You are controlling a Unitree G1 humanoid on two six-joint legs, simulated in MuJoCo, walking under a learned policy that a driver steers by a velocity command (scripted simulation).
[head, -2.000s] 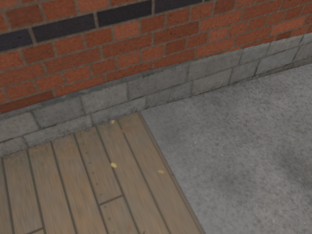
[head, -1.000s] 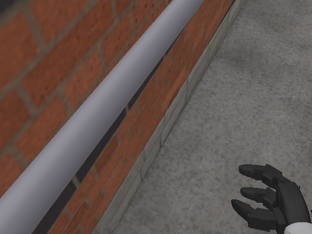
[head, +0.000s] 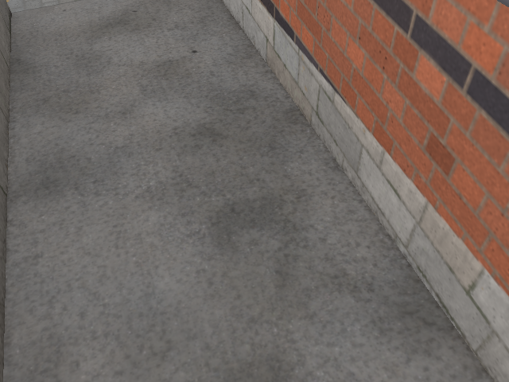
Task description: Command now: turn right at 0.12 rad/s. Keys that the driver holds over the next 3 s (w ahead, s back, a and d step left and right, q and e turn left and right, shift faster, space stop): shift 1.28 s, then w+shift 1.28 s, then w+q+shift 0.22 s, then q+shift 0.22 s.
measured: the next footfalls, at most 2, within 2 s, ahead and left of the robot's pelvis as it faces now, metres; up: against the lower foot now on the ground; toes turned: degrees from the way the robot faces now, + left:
left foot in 1.94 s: +0.48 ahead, +0.14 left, -0.03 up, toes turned +2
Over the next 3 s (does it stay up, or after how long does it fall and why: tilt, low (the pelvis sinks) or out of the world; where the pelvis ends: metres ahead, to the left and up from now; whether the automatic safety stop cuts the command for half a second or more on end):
stays up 1.35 0.19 -0.11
